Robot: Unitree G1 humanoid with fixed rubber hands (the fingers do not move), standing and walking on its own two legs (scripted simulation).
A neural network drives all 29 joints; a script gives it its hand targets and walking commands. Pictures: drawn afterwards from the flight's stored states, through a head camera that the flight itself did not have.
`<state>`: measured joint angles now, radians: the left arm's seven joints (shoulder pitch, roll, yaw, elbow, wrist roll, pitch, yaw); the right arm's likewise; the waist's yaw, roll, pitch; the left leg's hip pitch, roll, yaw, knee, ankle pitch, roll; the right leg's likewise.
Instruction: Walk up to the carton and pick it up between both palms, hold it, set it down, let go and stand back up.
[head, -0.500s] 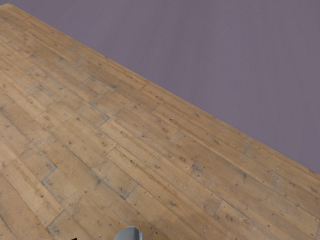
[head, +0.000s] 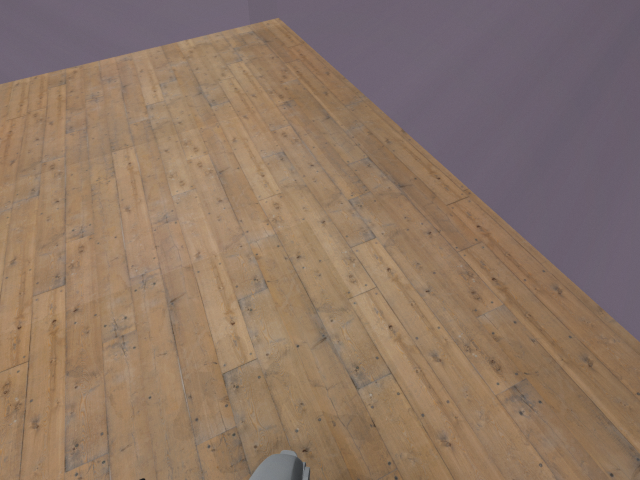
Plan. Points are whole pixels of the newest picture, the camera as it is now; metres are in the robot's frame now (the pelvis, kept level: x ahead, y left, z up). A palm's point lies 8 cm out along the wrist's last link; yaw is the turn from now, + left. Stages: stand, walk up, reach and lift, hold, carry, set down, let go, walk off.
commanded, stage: walk up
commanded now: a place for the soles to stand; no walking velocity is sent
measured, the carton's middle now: out of the picture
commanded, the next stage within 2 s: none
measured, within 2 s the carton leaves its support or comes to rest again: neither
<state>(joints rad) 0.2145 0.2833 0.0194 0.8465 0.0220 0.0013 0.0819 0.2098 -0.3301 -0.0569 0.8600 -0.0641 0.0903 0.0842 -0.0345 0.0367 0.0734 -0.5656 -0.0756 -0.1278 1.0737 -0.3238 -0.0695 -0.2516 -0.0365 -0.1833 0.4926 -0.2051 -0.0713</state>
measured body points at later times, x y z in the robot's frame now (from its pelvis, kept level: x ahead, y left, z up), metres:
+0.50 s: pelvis -0.05 +0.12 +0.00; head -0.06 +0.17 +0.44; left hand -0.13 +0.42 -0.15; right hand +0.13 -0.10 -0.11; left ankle -0.09 +0.23 -0.74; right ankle +0.05 -0.02 -0.68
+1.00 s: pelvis +0.04 +0.23 +0.01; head +0.07 +0.23 +0.46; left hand -0.17 +0.40 -0.10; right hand +0.31 +0.15 -0.14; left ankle -0.09 +0.34 -0.65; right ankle +0.11 +0.17 -0.74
